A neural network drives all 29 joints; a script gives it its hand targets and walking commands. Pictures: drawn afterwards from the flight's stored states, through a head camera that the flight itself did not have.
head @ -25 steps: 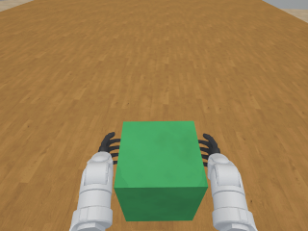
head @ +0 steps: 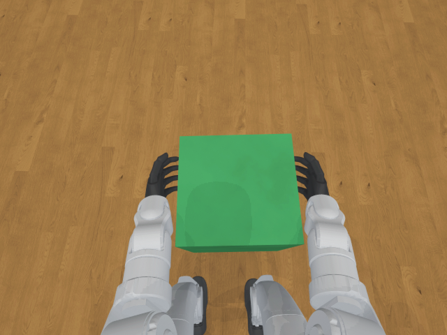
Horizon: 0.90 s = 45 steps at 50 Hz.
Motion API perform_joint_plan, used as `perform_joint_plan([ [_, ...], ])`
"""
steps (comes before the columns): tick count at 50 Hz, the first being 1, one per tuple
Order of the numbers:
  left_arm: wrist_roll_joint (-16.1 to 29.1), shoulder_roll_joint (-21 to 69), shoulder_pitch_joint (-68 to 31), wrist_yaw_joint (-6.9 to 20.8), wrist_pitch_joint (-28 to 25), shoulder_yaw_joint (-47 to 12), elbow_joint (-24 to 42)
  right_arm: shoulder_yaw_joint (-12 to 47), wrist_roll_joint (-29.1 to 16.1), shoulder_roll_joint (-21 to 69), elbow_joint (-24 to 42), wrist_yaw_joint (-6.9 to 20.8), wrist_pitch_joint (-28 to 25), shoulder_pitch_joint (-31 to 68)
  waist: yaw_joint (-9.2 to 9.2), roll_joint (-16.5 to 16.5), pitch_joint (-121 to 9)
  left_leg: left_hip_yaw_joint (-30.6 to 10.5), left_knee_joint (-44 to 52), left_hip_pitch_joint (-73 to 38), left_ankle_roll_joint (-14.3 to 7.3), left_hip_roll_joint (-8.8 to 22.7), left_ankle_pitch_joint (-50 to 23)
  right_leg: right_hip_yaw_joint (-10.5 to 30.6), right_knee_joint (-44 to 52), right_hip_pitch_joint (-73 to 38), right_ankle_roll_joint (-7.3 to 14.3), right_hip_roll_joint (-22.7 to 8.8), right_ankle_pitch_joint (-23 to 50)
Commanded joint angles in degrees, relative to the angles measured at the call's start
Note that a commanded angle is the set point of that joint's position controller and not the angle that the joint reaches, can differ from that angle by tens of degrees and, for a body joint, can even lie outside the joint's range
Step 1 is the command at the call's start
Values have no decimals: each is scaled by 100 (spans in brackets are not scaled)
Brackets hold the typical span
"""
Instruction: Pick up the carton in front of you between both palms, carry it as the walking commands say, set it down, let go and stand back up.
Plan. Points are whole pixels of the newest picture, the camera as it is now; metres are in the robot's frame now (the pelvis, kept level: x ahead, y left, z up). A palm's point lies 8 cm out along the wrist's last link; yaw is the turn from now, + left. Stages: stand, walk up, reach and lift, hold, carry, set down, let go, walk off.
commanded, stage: set down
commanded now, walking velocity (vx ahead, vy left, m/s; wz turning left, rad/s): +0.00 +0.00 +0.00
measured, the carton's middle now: (235, 201) +0.35 -0.03 -0.15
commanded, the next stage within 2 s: none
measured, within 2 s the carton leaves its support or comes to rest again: rests again in 1.80 s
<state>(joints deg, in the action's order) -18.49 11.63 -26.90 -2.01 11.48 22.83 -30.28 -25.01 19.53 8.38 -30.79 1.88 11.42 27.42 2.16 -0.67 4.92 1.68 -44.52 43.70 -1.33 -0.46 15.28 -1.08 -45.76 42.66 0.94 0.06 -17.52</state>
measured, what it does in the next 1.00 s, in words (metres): lowers itself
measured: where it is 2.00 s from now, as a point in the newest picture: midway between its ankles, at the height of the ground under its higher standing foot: (226, 318)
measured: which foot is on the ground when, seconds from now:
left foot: down 0.00-1.00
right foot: down 0.00-1.00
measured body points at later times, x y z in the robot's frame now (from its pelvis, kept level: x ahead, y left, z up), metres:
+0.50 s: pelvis -0.03 +0.00 -0.14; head +0.18 -0.02 +0.26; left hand +0.41 +0.10 -0.21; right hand +0.39 -0.20 -0.21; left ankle +0.06 +0.11 -0.70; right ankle +0.04 -0.11 -0.70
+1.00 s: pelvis -0.05 +0.00 -0.27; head +0.24 -0.02 +0.07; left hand +0.45 +0.08 -0.38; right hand +0.42 -0.22 -0.38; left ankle +0.06 +0.11 -0.70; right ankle +0.04 -0.11 -0.70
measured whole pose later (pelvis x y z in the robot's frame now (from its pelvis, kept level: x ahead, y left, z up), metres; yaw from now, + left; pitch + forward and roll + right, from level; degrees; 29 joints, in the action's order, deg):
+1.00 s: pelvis -0.05 +0.00 -0.27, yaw -2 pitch +45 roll +1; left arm -8.3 1.9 -56.8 -8.1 11.8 22.1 -40.3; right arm -24.1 7.8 -4.2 -42.5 -1.8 12.2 57.8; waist 3.5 -1.8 -5.0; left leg -0.4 -105.0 120.4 0.8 -4.0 29.6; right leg 0.6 -106.1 120.2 0.1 2.1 -30.8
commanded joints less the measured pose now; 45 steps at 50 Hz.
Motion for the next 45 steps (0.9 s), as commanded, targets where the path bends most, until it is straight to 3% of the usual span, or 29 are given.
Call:
perform_joint_plan([
  [1,784,4330,-2672,773,-731,-3227,-109,3126,-904,4184,-104,911,-724,2680,58,60,-4802,-700,-648,-1397,112,-663,-2618,554,-507,-579,-24,677,2558],
  [2,844,4348,-2724,724,-808,-3383,-23,3252,-981,4179,-42,879,-798,2707,64,40,-5208,-687,-845,-1194,141,-683,-2725,569,-717,-513,-45,673,2759],
  [3,907,4335,-2867,680,-864,-3510,88,3336,-1036,4201,0,838,-854,2762,102,152,-5627,-633,-984,-1019,166,-691,-2361,566,-810,-355,-51,674,2462],
  [6,1020,4420,-2851,614,-818,-3807,175,3470,-1150,4200,72,777,-777,2699,173,-3,-6190,-571,-1316,-144,243,-806,-2205,556,-1263,-367,-142,726,2868],
  [8,1012,4408,-2918,577,-713,-3743,62,3432,-1199,4180,-35,748,-670,2767,142,-116,-6060,-546,-1508,300,267,-832,-1632,521,-1399,152,-137,746,2185],
  [12,842,4433,-3235,595,-437,-3213,-324,3259,-1172,4309,-248,851,-345,3353,-27,34,-5416,-427,-1806,1236,209,-869,-327,484,-1638,1054,-136,774,868],
  [16,811,4497,-3749,661,-226,-2826,-581,2980,-1081,4409,-587,892,-112,3791,22,139,-5281,-365,-2240,1904,176,-894,187,448,-1964,1763,-130,805,253],
  [21,874,4466,-4328,705,-115,-2642,-774,2689,-1012,4383,-891,856,6,4154,187,116,-5579,-303,-2787,2592,205,-960,307,375,-2468,2311,-143,841,183],
  [24,987,4429,-4769,684,-109,-2741,-773,2562,-1034,4299,-1039,804,13,4334,383,-25,-5917,-256,-3118,2976,271,-996,471,344,-2762,2507,-123,847,65],
  [27,1047,4449,-4895,613,-113,-2788,-850,2601,-1140,4199,-981,800,3,4602,377,-144,-6195,-223,-3377,3202,311,-1059,328,233,-3155,2777,-157,890,350],
  [29,1043,4393,-4988,529,-134,-2726,-882,2736,-1294,4198,-919,820,-11,4843,244,-109,-6357,-204,-3585,3276,304,-1070,247,206,-3380,3025,-178,897,349],
  [33,1085,4295,-5252,403,-151,-2717,-878,2851,-1476,4105,-890,854,-1,5156,202,-17,-6585,-159,-3984,3526,302,-1084,178,153,-3780,3391,-210,918,386],
  [45,1411,4058,-6207,287,-139,-2888,-810,2789,-1643,3749,-1052,817,34,5809,373,-121,-6880,-46,-5080,4222,333,-1110,118,11,-4796,4402,-204,904,361],
])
